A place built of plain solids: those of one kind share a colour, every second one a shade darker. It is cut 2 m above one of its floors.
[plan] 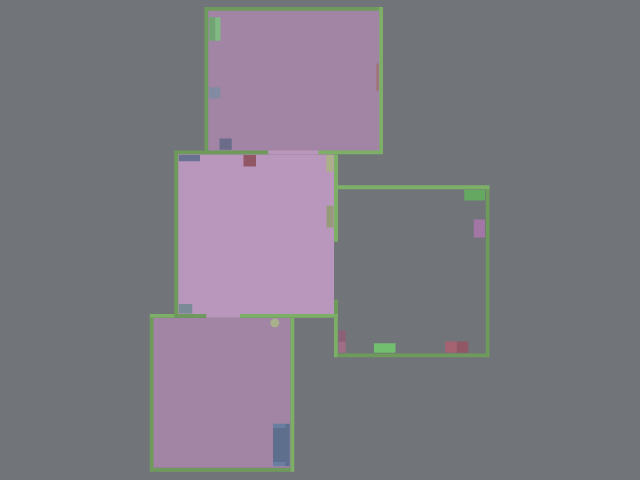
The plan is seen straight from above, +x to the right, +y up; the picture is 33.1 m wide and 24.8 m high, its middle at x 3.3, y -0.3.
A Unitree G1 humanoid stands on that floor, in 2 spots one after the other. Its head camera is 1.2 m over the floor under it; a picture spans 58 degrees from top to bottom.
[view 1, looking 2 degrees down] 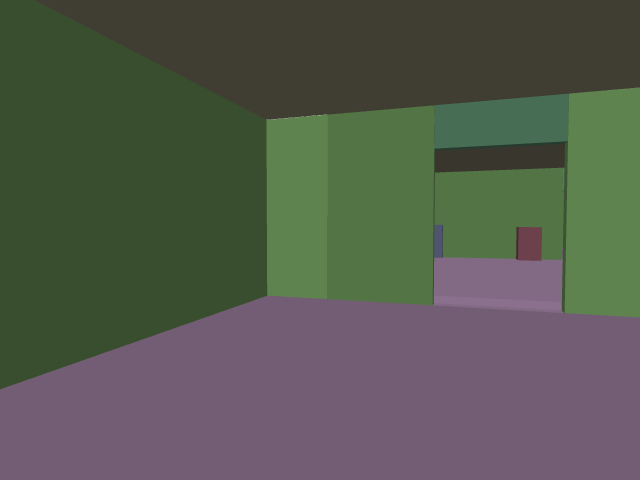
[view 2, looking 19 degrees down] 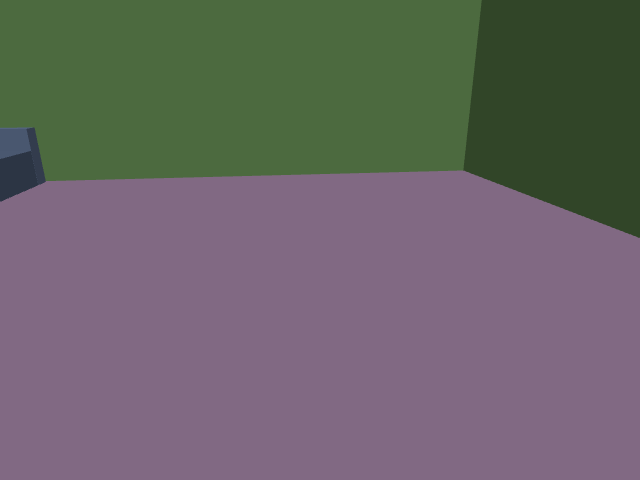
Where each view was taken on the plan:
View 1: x -2.08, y -10.95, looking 109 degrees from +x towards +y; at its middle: wall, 7.01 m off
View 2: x -2.08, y -5.57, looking -98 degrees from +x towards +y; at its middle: floor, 3.69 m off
